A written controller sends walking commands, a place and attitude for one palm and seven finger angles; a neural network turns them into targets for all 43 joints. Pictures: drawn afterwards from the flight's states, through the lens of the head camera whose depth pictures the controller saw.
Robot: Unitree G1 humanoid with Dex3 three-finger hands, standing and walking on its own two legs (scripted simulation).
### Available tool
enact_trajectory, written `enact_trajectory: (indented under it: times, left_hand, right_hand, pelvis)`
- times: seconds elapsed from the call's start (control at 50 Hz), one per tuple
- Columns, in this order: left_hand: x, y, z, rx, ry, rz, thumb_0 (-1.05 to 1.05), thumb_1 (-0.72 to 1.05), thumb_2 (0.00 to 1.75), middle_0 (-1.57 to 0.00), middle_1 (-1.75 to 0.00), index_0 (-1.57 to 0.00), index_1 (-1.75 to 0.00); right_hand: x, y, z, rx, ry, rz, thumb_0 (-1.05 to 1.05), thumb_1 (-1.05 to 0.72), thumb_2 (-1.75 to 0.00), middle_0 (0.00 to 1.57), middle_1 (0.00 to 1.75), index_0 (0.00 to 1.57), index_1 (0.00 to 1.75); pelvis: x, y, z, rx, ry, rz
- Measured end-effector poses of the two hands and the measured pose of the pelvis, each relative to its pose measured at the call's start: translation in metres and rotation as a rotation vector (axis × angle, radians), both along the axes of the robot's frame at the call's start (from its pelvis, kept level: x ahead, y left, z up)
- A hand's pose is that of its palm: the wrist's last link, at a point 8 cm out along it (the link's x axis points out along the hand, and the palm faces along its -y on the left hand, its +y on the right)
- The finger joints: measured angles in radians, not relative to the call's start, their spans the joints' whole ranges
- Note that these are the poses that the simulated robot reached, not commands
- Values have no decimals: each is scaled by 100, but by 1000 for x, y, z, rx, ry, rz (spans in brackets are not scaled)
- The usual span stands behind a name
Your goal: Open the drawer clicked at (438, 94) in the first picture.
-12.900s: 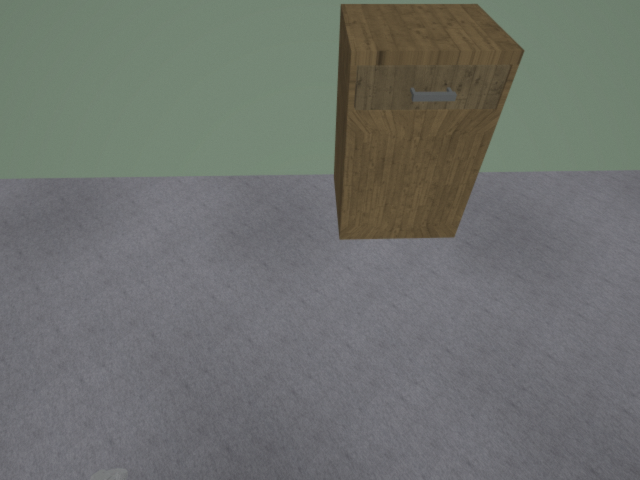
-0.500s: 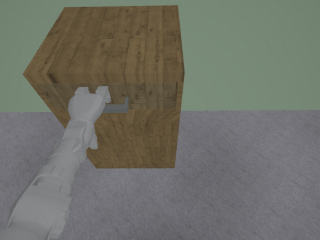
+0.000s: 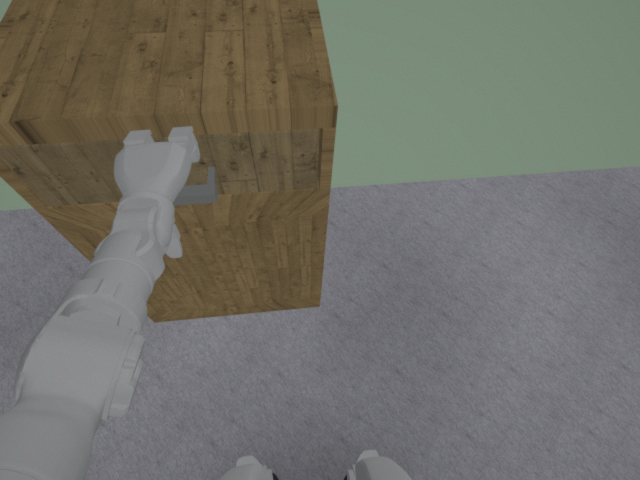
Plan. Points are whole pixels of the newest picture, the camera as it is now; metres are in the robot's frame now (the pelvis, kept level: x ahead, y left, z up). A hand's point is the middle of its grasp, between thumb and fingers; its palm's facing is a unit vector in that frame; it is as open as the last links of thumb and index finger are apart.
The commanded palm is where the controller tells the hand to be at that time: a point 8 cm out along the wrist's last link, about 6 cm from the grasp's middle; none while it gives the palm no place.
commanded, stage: move the hooked fingers above the handle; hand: left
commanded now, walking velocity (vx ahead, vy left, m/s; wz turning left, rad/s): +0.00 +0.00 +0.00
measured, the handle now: (174, 185) +0.56 +0.18 -0.04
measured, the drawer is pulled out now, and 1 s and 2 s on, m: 0.00 0.00 0.00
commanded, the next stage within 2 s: lower the fingers behind the handle in 0.68 s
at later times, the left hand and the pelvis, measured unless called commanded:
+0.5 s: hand (161, 199) +0.49 +0.18 +0.02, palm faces -0.02 -0.04 -1.00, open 13.8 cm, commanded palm +0.48 +0.18 +0.08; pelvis +0.01 +0.01 +0.00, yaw +1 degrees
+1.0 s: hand (160, 207) +0.49 +0.18 +0.00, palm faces -0.07 -0.04 -1.00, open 13.8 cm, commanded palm +0.48 +0.18 +0.06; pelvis +0.01 +0.00 +0.00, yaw +0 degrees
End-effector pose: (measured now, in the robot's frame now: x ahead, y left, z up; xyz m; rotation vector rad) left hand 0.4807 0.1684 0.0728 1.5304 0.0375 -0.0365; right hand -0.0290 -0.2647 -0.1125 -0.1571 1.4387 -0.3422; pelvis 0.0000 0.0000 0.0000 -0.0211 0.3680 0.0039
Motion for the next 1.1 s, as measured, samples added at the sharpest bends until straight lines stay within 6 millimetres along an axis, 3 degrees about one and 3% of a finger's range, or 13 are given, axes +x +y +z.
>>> enact_trajectory:
  times: [0.14, 0.3, 0.58, 0.92, 1.1]
  left_hand:
    - [1, 10, -4, 10, 8, 42, 0, -48, 30, -32, -120, -31, -120]
    - [-11, 22, -3, 1, 30, 28, 0, -48, 30, -32, -120, -31, -120]
    - [-7, 8, 1, 7, -19, 34, 0, -48, 30, -32, -120, -31, -120]
    - [-7, 20, -11, 2, 34, 16, 0, -48, 30, -31, -120, -31, -120]
    - [-9, 8, -25, -3, 9, 7, 0, -48, 30, -32, -120, -31, -120]
  right_hand:
    - [-3, 10, -1, 19, 14, -13, 0, -91, -90, 21, 30, 20, 30]
    - [15, 11, 2, 20, -9, 14, 0, -91, -90, 21, 30, 20, 30]
    - [53, 2, 1, 2, -89, 64, 0, -91, -90, 20, 30, 20, 30]
    - [29, -2, 0, 0, -13, 35, 0, -91, -90, 21, 30, 20, 30]
    - [27, -5, -7, 0, -3, 35, 0, -91, -90, 20, 30, 20, 30]
  pelvis:
    - [2, 4, 1, -2, 1, -10]
    - [6, 6, 5, -6, -20, 0]
    - [5, 5, 3, -5, -20, 12]
    - [10, -2, 2, -2, -5, 9]
    - [8, -2, -5, -6, 16, 10]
